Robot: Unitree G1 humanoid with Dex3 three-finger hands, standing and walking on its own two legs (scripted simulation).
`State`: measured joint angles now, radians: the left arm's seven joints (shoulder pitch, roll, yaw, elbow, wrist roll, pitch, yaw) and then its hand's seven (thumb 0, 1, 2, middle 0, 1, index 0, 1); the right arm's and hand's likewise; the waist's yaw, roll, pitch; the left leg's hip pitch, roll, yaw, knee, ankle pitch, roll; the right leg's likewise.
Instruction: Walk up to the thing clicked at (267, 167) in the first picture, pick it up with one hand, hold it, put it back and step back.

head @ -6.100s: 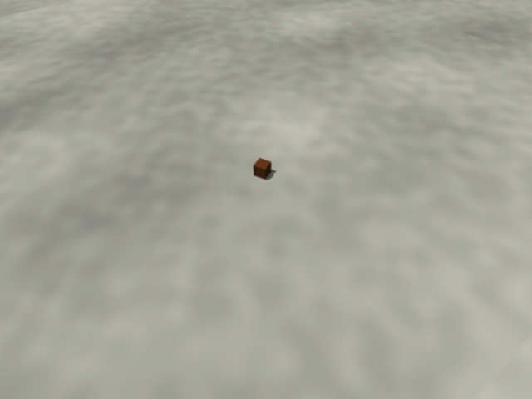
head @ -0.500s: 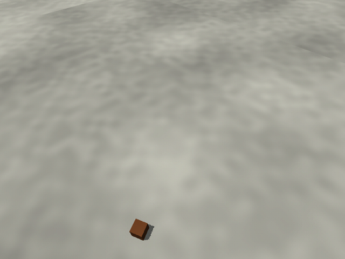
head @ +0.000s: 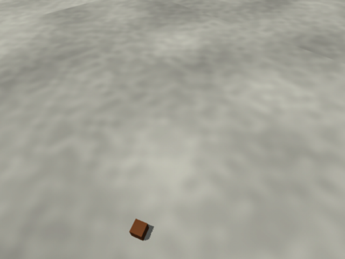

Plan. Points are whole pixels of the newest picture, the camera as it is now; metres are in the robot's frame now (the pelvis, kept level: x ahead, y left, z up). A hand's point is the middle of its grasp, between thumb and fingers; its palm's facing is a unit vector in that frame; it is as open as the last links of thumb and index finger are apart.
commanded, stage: stand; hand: left
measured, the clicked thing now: (139, 229) +0.42 +0.25 -0.75
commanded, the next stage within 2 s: none
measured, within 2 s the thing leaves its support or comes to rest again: neither
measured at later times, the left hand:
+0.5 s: hand out of the picture +0.08 +0.25 -0.16, palm faces -0.03 -0.94 -0.34, open 7.4 cm
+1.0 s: hand out of the picture +0.09 +0.26 -0.16, palm faces -0.03 -0.94 -0.34, open 7.4 cm
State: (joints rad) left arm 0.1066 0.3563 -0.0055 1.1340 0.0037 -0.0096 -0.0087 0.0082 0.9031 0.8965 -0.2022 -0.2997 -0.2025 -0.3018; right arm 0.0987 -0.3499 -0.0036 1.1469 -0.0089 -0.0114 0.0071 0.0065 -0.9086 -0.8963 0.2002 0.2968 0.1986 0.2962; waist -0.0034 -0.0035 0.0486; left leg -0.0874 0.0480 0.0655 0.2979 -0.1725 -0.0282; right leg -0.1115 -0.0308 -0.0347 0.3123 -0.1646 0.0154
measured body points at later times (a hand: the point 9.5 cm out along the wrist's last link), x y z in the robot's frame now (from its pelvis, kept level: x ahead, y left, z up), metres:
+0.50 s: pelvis +0.01 +0.00 +0.00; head +0.02 +0.00 +0.45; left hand +0.08 +0.30 -0.13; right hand +0.08 -0.30 -0.13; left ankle -0.01 +0.13 -0.75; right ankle +0.00 -0.13 -0.75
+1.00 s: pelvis +0.01 +0.00 +0.00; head +0.02 +0.00 +0.45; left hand +0.09 +0.30 -0.13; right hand +0.09 -0.30 -0.13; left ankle -0.01 +0.13 -0.75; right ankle +0.00 -0.13 -0.75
